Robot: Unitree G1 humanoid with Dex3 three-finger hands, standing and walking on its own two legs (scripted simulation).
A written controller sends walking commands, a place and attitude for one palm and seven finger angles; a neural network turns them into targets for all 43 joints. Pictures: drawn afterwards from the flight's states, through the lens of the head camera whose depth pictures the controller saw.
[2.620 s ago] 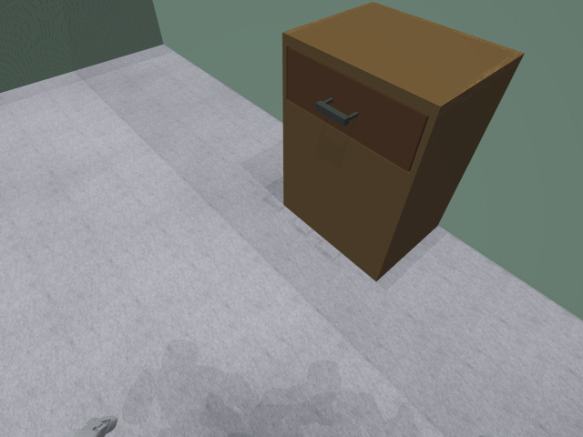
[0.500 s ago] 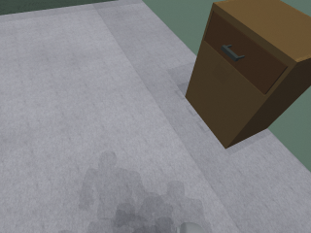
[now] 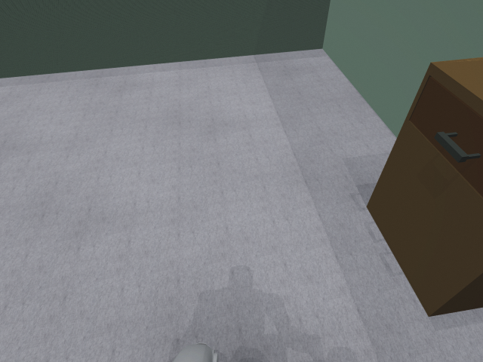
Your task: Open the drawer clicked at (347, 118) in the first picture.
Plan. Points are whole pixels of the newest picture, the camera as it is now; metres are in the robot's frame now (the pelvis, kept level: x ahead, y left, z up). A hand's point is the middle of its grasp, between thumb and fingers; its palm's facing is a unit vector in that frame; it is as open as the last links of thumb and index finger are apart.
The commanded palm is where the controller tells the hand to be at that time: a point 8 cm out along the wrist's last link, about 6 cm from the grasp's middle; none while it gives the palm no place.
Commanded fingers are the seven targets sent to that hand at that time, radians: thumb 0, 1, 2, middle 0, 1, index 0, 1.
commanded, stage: walk to a spot facing it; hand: left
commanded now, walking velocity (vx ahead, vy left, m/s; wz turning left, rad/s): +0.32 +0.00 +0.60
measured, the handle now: (457, 145) +0.76 -0.62 -0.11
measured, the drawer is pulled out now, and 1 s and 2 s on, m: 0.00 0.00 0.00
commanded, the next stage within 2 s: turn to face it in 0.82 s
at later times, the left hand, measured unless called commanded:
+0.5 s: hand (109, 360) +0.17 +0.28 -0.18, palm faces +0.31 -0.93 -0.19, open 7.4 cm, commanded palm none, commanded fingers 0.00 0.90 0.90 -0.20 -0.30 -0.20 -0.30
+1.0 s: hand (143, 238) +0.45 +0.29 -0.17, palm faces +0.36 -0.91 -0.19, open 7.4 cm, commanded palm none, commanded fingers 0.00 0.90 0.90 -0.20 -0.30 -0.20 -0.30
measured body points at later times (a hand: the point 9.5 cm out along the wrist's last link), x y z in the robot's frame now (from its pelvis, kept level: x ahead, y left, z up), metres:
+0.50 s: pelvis +0.19 +0.09 -0.01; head +0.20 +0.11 +0.44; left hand +0.15 +0.33 -0.17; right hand +0.34 -0.12 -0.14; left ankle +0.18 +0.13 -0.75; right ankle +0.25 -0.07 -0.65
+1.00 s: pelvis +0.42 +0.10 -0.01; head +0.44 +0.09 +0.44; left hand +0.43 +0.34 -0.15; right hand +0.42 -0.14 -0.17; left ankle +0.30 +0.18 -0.65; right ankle +0.50 +0.02 -0.75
